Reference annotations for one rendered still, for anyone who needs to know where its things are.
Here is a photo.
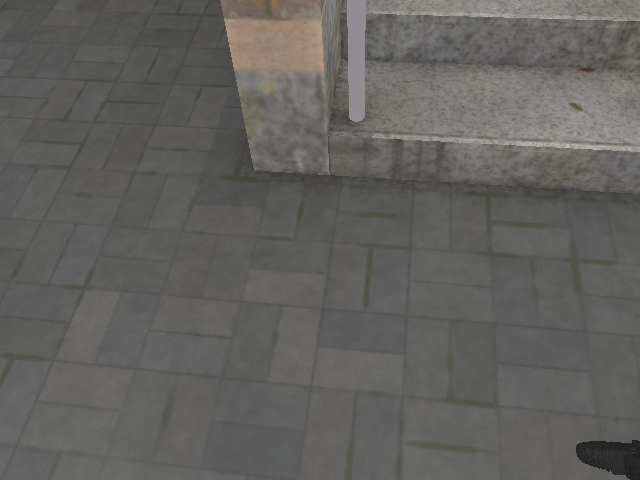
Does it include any right robot hand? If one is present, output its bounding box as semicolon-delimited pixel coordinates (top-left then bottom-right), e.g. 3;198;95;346
576;440;640;480

